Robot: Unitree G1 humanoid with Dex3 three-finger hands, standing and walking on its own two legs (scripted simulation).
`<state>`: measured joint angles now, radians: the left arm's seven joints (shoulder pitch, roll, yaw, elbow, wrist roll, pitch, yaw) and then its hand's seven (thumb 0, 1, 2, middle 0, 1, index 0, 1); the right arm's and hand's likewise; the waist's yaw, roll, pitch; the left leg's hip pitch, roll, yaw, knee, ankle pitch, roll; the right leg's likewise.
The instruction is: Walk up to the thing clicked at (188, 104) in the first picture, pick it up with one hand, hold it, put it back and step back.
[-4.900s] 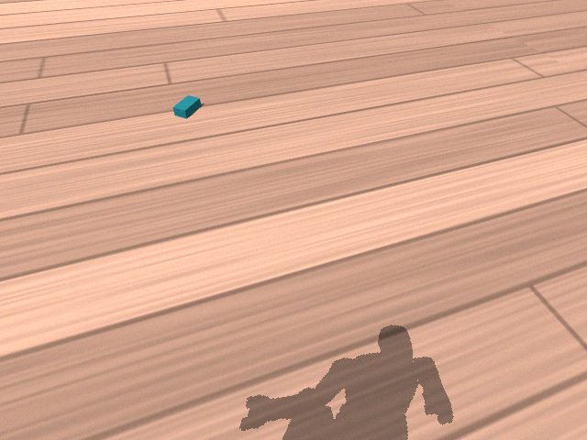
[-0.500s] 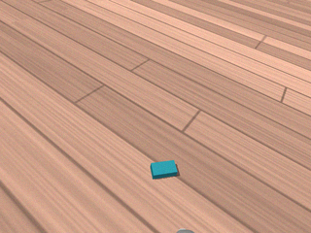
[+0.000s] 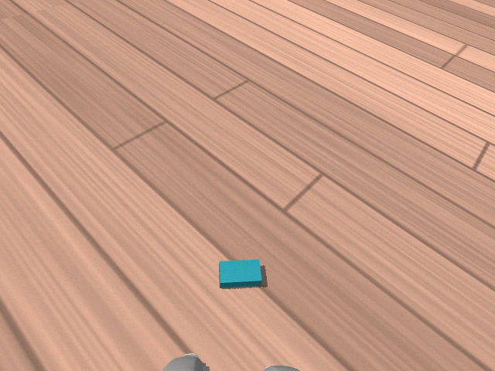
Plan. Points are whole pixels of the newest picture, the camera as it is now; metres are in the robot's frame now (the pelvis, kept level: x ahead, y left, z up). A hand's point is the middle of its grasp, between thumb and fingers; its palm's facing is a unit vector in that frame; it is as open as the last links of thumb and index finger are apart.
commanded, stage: walk up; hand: left
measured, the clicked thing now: (239, 273) +0.56 -0.01 -0.72
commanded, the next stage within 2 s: none
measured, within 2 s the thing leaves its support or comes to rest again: neither
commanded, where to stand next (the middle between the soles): +0.16 -0.23 m, yaw +2 degrees
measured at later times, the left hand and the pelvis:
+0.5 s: hand out of the picture +0.08 +0.07 -0.13, palm faces +0.01 -0.92 -0.39, open 7.4 cm; pelvis +0.07 -0.22 +0.01, yaw -1 degrees
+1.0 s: hand (254, 332) +0.22 -0.01 -0.13, palm faces +0.06 -0.91 -0.41, open 7.4 cm; pelvis +0.12 -0.29 +0.00, yaw +2 degrees
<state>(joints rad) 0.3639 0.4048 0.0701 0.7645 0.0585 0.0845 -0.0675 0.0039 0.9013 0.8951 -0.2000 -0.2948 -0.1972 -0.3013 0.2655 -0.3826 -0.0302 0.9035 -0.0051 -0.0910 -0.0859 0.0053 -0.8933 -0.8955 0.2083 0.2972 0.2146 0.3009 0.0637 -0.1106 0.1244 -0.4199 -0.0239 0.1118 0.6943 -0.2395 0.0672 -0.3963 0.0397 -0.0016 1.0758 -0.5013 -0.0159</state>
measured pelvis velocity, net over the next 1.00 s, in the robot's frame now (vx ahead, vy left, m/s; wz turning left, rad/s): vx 0.12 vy -0.29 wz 0.04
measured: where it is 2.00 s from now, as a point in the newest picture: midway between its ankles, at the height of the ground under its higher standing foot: outside the picture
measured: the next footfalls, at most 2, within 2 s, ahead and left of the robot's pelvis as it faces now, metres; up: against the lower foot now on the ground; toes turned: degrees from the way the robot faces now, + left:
right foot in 0.30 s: +0.11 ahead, -0.33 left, +0.00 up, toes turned -4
left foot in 0.74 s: +0.23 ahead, -0.16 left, +0.00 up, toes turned +3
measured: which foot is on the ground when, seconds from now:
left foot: down 0.00-0.32, up 0.34-0.72, down 0.74-1.00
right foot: up 0.00-0.28, down 0.30-0.78, up 0.80-0.96, down 0.98-1.00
